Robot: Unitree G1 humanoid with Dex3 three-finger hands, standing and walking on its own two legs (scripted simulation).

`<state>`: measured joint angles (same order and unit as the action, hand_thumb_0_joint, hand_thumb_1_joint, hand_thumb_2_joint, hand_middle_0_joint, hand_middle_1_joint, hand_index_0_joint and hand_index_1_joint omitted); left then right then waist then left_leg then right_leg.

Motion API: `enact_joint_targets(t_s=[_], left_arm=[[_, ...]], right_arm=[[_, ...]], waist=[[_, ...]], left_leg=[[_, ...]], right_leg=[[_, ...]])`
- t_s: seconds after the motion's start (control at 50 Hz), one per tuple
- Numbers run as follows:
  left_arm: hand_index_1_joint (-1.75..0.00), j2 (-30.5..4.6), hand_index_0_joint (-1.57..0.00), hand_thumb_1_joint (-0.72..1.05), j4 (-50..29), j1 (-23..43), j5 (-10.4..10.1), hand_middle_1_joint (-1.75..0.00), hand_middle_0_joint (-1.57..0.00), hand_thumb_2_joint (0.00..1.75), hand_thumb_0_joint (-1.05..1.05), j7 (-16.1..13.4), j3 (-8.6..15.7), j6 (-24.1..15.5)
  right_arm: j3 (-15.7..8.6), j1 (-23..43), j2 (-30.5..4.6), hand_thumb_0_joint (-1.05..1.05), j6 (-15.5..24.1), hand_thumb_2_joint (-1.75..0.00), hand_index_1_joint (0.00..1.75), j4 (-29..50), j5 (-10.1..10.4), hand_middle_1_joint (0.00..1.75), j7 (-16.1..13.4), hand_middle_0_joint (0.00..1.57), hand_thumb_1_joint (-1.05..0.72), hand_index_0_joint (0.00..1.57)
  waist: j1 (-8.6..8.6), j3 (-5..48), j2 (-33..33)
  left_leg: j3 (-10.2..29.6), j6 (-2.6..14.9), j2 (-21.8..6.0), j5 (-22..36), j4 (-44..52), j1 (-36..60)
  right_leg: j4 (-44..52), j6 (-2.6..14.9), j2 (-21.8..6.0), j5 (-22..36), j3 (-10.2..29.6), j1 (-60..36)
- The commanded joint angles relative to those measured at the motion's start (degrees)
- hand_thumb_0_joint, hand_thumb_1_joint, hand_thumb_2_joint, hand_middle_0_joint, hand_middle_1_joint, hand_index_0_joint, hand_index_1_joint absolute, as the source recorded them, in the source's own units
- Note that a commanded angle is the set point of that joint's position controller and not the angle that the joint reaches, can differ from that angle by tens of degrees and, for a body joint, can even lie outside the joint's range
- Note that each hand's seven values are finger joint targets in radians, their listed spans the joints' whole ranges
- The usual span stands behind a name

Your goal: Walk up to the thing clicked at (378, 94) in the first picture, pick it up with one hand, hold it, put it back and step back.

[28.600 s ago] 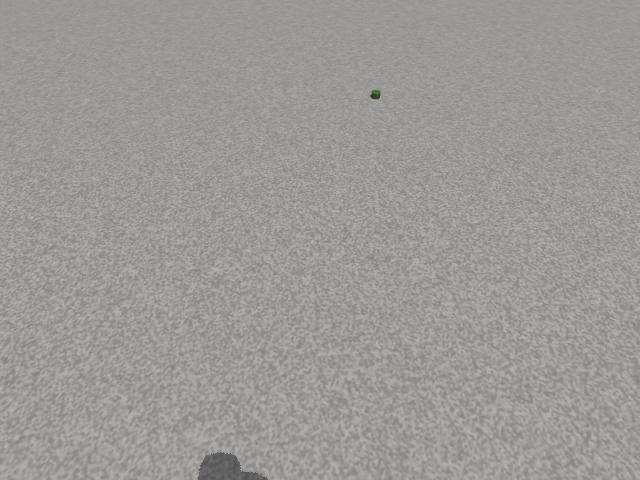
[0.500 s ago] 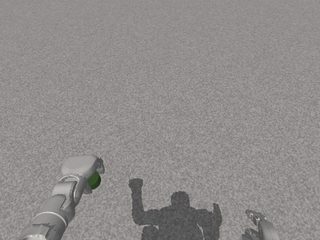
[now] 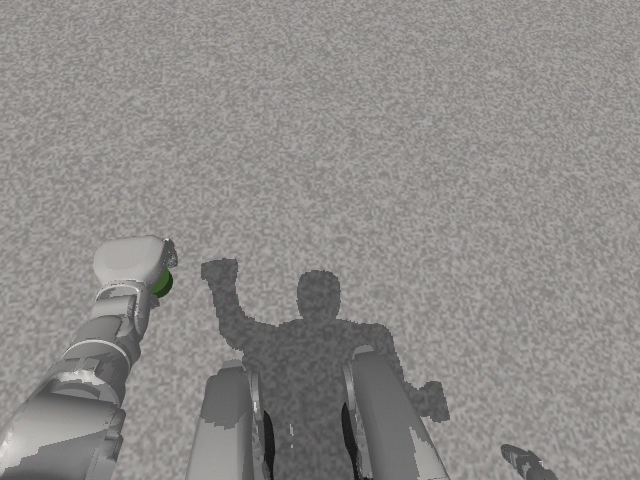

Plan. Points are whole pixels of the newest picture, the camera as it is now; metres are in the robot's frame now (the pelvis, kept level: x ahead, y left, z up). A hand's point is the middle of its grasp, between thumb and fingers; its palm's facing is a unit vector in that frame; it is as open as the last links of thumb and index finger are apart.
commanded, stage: crouch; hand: left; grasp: from above
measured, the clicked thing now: (153, 279) +0.42 +0.21 -0.16
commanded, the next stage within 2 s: lower in 1.12 s
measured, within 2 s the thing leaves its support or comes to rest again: neither
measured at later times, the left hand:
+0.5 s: hand (174, 302) +0.42 +0.22 -0.30, palm faces -0.45 -0.03 -0.89, open 7.5 cm
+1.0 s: hand (185, 310) +0.42 +0.21 -0.38, palm faces -0.45 -0.02 -0.89, open 7.5 cm
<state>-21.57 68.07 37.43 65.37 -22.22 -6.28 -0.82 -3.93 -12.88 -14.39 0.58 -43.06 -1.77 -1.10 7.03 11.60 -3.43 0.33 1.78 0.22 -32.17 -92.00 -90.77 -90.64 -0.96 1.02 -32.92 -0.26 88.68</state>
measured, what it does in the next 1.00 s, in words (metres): lowers itself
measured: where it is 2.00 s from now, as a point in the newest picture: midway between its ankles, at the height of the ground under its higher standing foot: (313, 472)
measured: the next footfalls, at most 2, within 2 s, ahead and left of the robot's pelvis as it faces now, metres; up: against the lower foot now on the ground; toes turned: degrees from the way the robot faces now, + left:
none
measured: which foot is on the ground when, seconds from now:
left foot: down 0.00-1.00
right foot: down 0.00-1.00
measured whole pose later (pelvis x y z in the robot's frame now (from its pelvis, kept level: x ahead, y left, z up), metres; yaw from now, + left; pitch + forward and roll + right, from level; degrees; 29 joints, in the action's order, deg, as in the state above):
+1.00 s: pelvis -0.02 -0.01 -0.20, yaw -4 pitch +36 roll -5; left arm -31.7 81.8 48.6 71.3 -28.8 3.2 -8.8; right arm -1.0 -8.4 -14.4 5.1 -45.9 -8.0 7.7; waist 11.2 6.2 -0.6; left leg 3.7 0.8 -0.7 -38.1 -129.8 -127.6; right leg -127.1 0.0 2.1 -38.6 -4.2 124.6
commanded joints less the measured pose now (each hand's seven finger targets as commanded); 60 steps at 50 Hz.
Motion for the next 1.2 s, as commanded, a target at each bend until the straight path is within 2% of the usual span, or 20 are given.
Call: enact_joint_targets(t_s=[0.0, 0.04, 0.1, 0.14, 0.32, 0.36, 0.42, 0.44, 0.46, 0.56, 0.58, 0.6, 0.64, 0.72, 0.96, 1.06, 1.08, 1.1, 1.14, 1.18], left_arm=[[-0.46, -11.95, -1.10, 0.72, -5.29, 19.94, -0.63, -0.51, -1.05, 0.46, 0.00, -2.03, 2.36, -0.61], [-0.47, -12.97, -1.11, 0.72, -5.16, 22.42, -0.52, -0.51, -1.06, 0.47, 0.00, -2.28, 2.83, -1.68], [-0.47, -13.94, -1.11, 0.73, -3.10, 21.64, -0.11, -0.52, -1.06, 0.48, 0.00, -2.88, 3.48, -2.99], [-0.48, -17.01, -1.10, 0.71, -2.40, 22.06, 1.19, -0.52, -1.06, 0.51, 0.00, -3.74, 5.44, -3.53], [-0.49, -17.75, -1.09, 0.70, -3.26, 25.08, 3.40, -0.52, -1.06, 0.55, 0.00, -6.84, 7.43, -5.08], [-0.52, -14.07, -1.10, 0.73, -1.49, 24.28, 2.63, -0.55, -1.07, 0.57, 0.00, -6.81, 5.58, -5.03], [-0.51, -17.24, -1.11, 0.73, -2.19, 23.99, 2.72, -0.55, -1.06, 0.54, 0.00, -6.87, 7.65, -5.65], [-0.51, -17.71, -1.09, 0.71, -1.28, 23.26, 2.67, -0.55, -1.05, 0.55, 0.00, -6.91, 7.93, -5.67], [-0.52, -15.22, -1.10, 0.72, 2.23, 20.73, 3.02, -0.55, -1.07, 0.57, 0.00, -6.80, 7.00, -5.48], [-0.49, -18.96, -1.09, 0.71, 1.83, 24.09, 3.71, -0.54, -1.04, 0.50, 0.00, -7.26, 8.75, -6.41], [-0.49, -17.84, -1.10, 0.72, 1.81, 23.58, 4.00, -0.54, -1.05, 0.49, 0.00, -7.36, 8.73, -6.67], [-0.47, -17.57, -1.08, 0.70, 2.37, 23.19, 3.88, -0.53, -1.03, 0.46, 0.00, -7.42, 8.24, -6.79], [-0.49, -20.51, -1.07, 0.69, 1.01, 24.56, 4.94, -0.54, -1.01, 0.47, 0.00, -7.98, 10.54, -7.34], [-0.49, -19.54, -1.06, 0.68, 4.26, 25.05, 5.54, -0.55, -1.00, 0.47, 0.00, -8.62, 9.77, -7.76], [-0.49, -22.36, -1.02, 0.64, 6.86, 29.21, 4.87, -0.54, -0.97, 0.47, 0.00, -8.95, 10.44, -7.91], [-0.48, -25.26, -0.99, 0.60, 7.34, 29.99, 4.93, -0.54, -0.94, 0.43, 0.00, -8.97, 11.77, -9.00], [-0.47, -23.08, -0.99, 0.60, 12.31, 26.85, 5.04, -0.53, -0.94, 0.41, 0.00, -8.90, 10.67, -8.60], [-0.46, -25.79, -0.99, 0.61, 5.87, 31.32, 5.08, -0.53, -0.92, 0.38, 0.00, -9.10, 11.88, -9.51], [-0.45, -22.62, -0.99, 0.59, 12.62, 27.12, 4.99, -0.51, -0.93, 0.36, 0.00, -8.73, 10.18, -9.12], [-0.44, -24.99, -0.97, 0.57, 12.03, 27.79, 4.85, -0.51, -0.89, 0.32, 0.00, -9.17, 11.61, -9.21]], right_arm=[[-3.24, -4.03, -11.05, 0.00, 2.50, -0.90, 0.30, 4.61, -0.53, 0.30, -0.66, 0.20, -0.90, 0.20], [-2.79, -4.54, -10.91, 0.00, 3.17, -0.90, 0.30, 4.11, -0.89, 0.30, -0.30, 0.20, -0.90, 0.20], [-2.22, -4.60, -10.70, 0.00, 3.79, -0.90, 0.30, 3.76, -1.24, 0.30, 0.51, 0.20, -0.90, 0.20], [-2.02, -5.10, -11.32, 0.00, 4.15, -0.90, 0.30, 3.22, -1.63, 0.30, 0.95, 0.20, -0.90, 0.20], [-2.10, -6.53, -11.43, 0.00, 4.32, -0.90, 0.30, 1.04, -3.40, 0.30, 3.42, 0.20, -0.90, 0.20], [-1.77, -6.41, -10.89, 0.00, 4.64, -0.90, 0.30, 1.21, -3.89, 0.30, 4.19, 0.20, -0.90, 0.20], [-1.91, -7.00, -10.67, 0.00, 4.33, -0.90, 0.30, 0.49, -4.31, 0.30, 4.82, 0.20, -0.90, 0.20], [-1.99, -6.71, -10.66, 0.00, 4.15, -0.90, 0.30, 0.42, -4.23, 0.30, 5.00, 0.20, -0.90, 0.20], [-1.84, -6.51, -10.49, 0.00, 4.31, -0.90, 0.30, 0.85, -4.56, 0.30, 5.31, 0.20, -0.90, 0.20], [-1.97, -5.87, -11.40, 0.00, 4.10, -0.90, 0.30, -0.01, -4.76, 0.30, 6.10, 0.20, -0.90, 0.20], [-1.89, -6.73, -11.04, 0.00, 4.24, -0.90, 0.30, 0.18, -5.10, 0.30, 6.42, 0.20, -0.90, 0.20], [-1.78, -5.59, -11.20, 0.00, 4.10, -0.90, 0.30, -0.02, -4.96, 0.30, 6.57, 0.20, -0.90, 0.20], [-1.78, -6.71, -11.58, 0.00, 4.15, -0.90, 0.30, -0.10, -5.22, 0.30, 6.81, 0.20, -0.90, 0.20], [-1.74, -5.99, -11.95, 0.00, 4.28, -0.90, 0.30, -0.33, -5.43, 0.30, 7.36, 0.20, -0.91, 0.20], [-0.99, -5.72, -13.05, 0.00, 5.16, -0.90, 0.30, -1.51, -6.05, 0.30, 8.04, 0.20, -0.90, 0.20], [0.05, -6.45, -12.98, 0.00, 5.34, -0.90, 0.30, -2.16, -6.38, 0.30, 7.92, 0.20, -0.91, 0.20], [0.34, -5.82, -13.02, 0.00, 5.45, -0.90, 0.30, -1.90, -6.29, 0.30, 7.95, 0.20, -0.91, 0.20], [0.06, -6.26, -12.90, 0.00, 5.60, -0.90, 0.30, -1.97, -6.49, 0.30, 7.93, 0.20, -0.90, 0.20], [0.67, -5.38, -12.70, 0.00, 5.45, -0.90, 0.30, -1.71, -6.40, 0.30, 7.94, 0.20, -0.91, 0.20], [0.64, -5.14, -13.33, 0.00, 5.54, -0.90, 0.30, -1.91, -6.48, 0.30, 7.68, 0.20, -0.91, 0.20]], waist=[[1.46, 30.46, 0.18], [2.36, 31.13, 0.49], [2.31, 31.76, 0.23], [1.39, 34.61, -2.11], [2.65, 38.86, -8.51], [4.20, 37.60, -7.31], [3.08, 37.60, -7.05], [2.46, 37.84, -5.96], [3.23, 36.14, -5.84], [2.92, 34.54, -7.23], [3.64, 33.98, -7.05], [2.76, 34.22, -6.88], [3.13, 35.52, -8.48], [3.82, 33.83, -7.30], [4.03, 32.24, -8.88], [4.41, 31.57, -6.23], [4.33, 30.16, -5.69], [5.02, 32.04, -6.39], [4.59, 29.58, -5.86], [3.81, 30.01, -5.47]], left_leg=[[3.19, -0.72, 0.95, -2.01, 7.16, 15.53], [2.92, -0.28, 1.23, -2.63, 3.94, 11.79], [2.29, -0.07, 1.44, -2.90, 0.10, 8.29], [2.35, -0.37, 1.38, -1.12, -1.91, 9.09], [2.87, -1.14, 0.71, 4.79, -8.97, 10.93], [1.89, -0.55, 0.81, 7.11, -11.87, 8.28], [1.22, -0.33, 0.96, 9.61, -14.18, 5.74], [1.08, -0.13, 0.91, 9.13, -14.66, 4.79], [1.27, -0.30, 0.92, 8.98, -15.07, 4.11], [1.34, -0.10, 0.56, 6.21, -17.52, 0.34], [1.62, -0.22, 0.50, 7.36, -17.95, 0.58], [1.47, -0.22, 0.49, 6.54, -18.19, -0.06], [1.88, -0.48, 0.35, 8.16, -19.18, 1.00], [1.85, -0.22, 0.30, 4.60, -20.76, -2.03], [2.25, -0.14, 0.10, -1.36, -24.18, -6.91], [0.41, 0.63, 0.53, -0.49, -27.58, -12.59], [0.70, 0.55, 0.54, -1.10, -27.49, -12.82], [0.41, 0.68, 0.52, -0.04, -28.42, -12.62], [0.52, 0.55, 0.65, -1.88, -28.35, -14.44], [0.49, 0.67, 0.59, -2.23, -28.74, -14.73]], right_leg=[[6.61, 3.68, 0.63, 0.74, -2.34, -6.85], [4.63, 3.48, 0.45, 0.33, -2.18, -4.47], [2.04, 3.38, 0.33, -0.38, -2.18, -1.26], [-0.53, 3.50, 0.13, 1.12, -2.39, 1.19], [-8.33, 3.64, 0.09, 6.08, -4.11, 8.49], [-8.94, 3.16, 0.23, 8.97, -4.02, 7.87], [-10.76, 3.08, 0.63, 11.45, -4.07, 6.77], [-10.90, 3.08, 1.00, 11.37, -4.16, 6.32], [-11.56, 3.06, 0.74, 11.08, -4.21, 7.28], [-14.54, 3.32, 1.42, 8.90, -4.66, 11.31], [-15.03, 3.22, 1.22, 9.96, -4.89, 11.34], [-15.63, 3.39, 1.64, 8.92, -5.09, 11.87], [-17.28, 3.39, 1.44, 10.13, -5.31, 12.91], [-18.55, 3.40, 1.72, 7.27, -5.75, 15.53], [-22.89, 3.66, 1.79, 1.94, -6.55, 21.00], [-23.12, 3.10, 2.19, 2.94, -6.05, 17.73], [-23.58, 3.22, 2.10, 2.21, -6.18, 18.96], [-23.68, 2.97, 2.34, 3.57, -6.20, 17.78], [-24.02, 3.21, 2.43, 1.28, -6.34, 19.13], [-24.00, 3.18, 2.48, 0.67, -6.21, 19.25]])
